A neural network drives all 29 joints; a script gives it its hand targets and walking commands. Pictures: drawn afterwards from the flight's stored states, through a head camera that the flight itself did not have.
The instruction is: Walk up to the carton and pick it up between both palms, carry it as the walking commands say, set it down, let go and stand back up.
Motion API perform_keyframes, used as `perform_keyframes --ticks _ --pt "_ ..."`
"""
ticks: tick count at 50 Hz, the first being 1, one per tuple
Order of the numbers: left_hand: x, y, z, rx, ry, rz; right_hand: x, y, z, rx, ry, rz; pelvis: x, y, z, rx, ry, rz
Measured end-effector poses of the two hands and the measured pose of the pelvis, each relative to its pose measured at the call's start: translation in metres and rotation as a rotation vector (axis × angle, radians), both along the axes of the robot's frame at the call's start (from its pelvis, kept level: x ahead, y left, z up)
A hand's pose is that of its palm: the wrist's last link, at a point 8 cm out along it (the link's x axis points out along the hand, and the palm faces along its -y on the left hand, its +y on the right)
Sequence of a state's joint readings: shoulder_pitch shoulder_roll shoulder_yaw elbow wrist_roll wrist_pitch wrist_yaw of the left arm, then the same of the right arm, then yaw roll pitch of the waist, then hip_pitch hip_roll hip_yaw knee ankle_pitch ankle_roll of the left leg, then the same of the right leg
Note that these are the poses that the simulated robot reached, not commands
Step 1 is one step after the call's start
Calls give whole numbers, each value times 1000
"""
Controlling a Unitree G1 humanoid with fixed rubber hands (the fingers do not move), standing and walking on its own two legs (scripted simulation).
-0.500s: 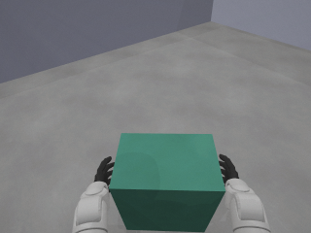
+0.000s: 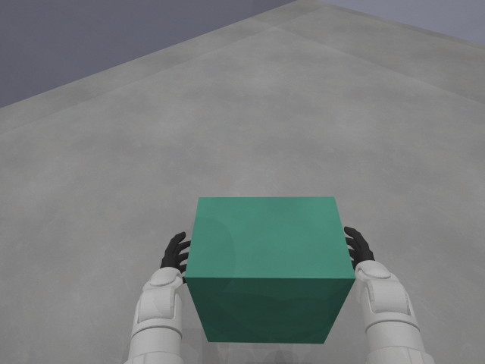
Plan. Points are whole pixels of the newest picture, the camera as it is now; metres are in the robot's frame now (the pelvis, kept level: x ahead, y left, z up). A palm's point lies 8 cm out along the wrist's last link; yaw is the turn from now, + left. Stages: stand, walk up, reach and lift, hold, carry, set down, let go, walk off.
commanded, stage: set down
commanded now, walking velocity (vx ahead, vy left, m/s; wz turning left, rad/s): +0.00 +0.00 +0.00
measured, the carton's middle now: (265, 275) +0.32 -0.01 -0.07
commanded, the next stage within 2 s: none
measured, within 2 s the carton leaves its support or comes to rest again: neither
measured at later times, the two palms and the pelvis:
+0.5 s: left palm (189, 283) +0.32 +0.14 -0.09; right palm (355, 280) +0.31 -0.19 -0.10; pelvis -0.02 -0.01 -0.04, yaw +2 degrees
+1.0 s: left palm (198, 281) +0.36 +0.14 -0.17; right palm (342, 281) +0.34 -0.19 -0.19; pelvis -0.04 +0.00 -0.12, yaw +3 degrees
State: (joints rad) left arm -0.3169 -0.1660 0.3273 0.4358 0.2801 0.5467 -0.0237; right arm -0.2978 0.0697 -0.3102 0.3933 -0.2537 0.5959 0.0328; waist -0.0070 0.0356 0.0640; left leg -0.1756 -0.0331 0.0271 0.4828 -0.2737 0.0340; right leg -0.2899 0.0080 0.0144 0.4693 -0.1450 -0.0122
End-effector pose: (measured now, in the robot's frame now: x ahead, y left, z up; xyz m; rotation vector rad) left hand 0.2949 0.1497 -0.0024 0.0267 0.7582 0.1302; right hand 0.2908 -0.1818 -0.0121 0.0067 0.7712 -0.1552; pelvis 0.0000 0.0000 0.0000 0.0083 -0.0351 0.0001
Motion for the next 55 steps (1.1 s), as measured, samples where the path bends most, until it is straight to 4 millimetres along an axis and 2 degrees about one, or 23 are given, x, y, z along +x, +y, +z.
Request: perform_keyframes --ticks 11,19,27,37,47,55 --pt "7 2 -35 -2 0 26 12 2 -37 20 -2 1 3 -5 -9 -6 143 41" --pt "16 -8 -64 -11 -9 4 12 -7 -66 15 -12 -25 -9 -6 -23 1 263 40" --pt "23 -10 -96 -23 -18 7 20 -10 -95 2 -22 -19 -27 -7 -47 6 367 37" --pt "37 -5 -124 -20 -26 23 35 -5 -128 27 -30 -21 -42 -6 -77 6 453 38" --pt "58 -9 -158 -23 -22 9 51 -8 -163 25 -26 -33 -42 -4 -106 4 552 39" --pt "66 -13 -193 -38 -20 13 59 -12 -196 19 -23 -35 -38 -3 -130 3 642 39"
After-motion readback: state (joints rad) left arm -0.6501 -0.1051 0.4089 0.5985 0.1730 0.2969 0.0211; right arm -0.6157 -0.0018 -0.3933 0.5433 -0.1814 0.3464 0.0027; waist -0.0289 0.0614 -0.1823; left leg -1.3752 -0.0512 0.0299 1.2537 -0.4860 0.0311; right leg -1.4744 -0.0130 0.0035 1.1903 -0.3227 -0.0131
